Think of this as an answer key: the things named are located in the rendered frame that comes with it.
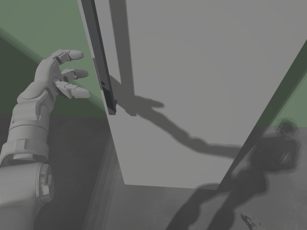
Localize robot right hand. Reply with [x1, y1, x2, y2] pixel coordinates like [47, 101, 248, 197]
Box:
[240, 212, 265, 230]

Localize left robot forearm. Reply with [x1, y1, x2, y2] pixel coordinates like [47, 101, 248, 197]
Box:
[0, 81, 56, 168]

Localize robot left hand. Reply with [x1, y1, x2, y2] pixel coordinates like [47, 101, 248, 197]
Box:
[34, 49, 91, 99]

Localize handle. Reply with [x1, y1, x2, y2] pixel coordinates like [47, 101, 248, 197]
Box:
[81, 0, 117, 115]

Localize robot left upper arm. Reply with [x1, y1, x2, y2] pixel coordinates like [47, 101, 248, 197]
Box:
[0, 162, 55, 230]

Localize fridge door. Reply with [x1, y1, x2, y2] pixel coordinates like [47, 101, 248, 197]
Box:
[78, 0, 307, 190]

